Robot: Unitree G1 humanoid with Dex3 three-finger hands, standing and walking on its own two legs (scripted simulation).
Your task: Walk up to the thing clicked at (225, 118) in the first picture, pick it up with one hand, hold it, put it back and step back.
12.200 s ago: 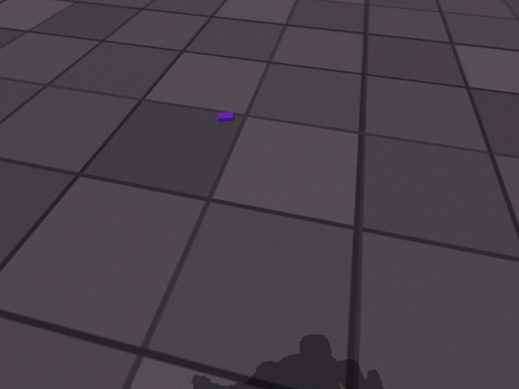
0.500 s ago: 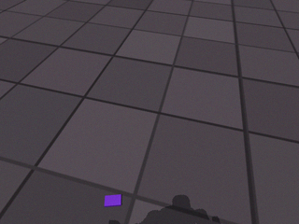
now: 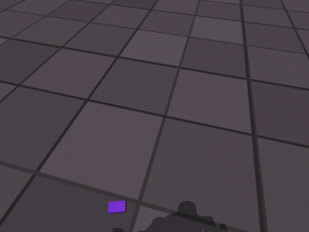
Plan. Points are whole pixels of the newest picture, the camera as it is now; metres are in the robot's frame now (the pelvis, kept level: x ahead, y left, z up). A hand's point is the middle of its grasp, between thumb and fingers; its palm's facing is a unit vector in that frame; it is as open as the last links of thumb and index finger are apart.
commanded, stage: stand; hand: left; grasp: from above
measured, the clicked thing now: (117, 207) +0.40 +0.21 -0.77
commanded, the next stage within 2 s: rise first in 0.08 s
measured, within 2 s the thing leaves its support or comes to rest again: neither
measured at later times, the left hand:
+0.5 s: hand out of the picture +0.16 +0.25 -0.18, palm faces -0.06 -0.93 -0.36, open 10.1 cm
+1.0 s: hand out of the picture +0.12 +0.26 -0.25, palm faces -0.18 -0.86 -0.48, open 13.9 cm
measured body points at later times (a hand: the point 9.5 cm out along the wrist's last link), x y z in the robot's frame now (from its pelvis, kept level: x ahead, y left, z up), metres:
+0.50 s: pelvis -0.01 +0.00 -0.03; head +0.05 +0.01 +0.42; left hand +0.16 +0.30 -0.15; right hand +0.08 -0.27 -0.15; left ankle +0.01 +0.11 -0.75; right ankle -0.02 -0.14 -0.75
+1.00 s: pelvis -0.02 +0.00 -0.11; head +0.10 +0.01 +0.32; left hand +0.13 +0.30 -0.22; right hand +0.16 -0.25 -0.21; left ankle +0.01 +0.11 -0.75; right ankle -0.02 -0.14 -0.75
